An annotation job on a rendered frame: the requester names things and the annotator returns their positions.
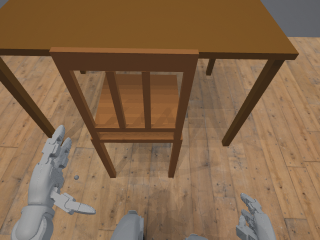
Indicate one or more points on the left robot thigh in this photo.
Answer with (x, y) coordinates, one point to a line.
(130, 227)

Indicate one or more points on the table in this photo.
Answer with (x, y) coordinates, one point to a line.
(218, 29)

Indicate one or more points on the chair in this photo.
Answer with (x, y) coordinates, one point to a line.
(133, 108)

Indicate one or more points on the left robot hand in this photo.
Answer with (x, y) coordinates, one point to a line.
(48, 172)

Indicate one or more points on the robot left shin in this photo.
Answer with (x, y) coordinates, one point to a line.
(132, 212)

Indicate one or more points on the left robot forearm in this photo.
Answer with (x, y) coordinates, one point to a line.
(35, 223)

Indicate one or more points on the right robot hand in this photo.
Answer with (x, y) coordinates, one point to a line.
(260, 226)

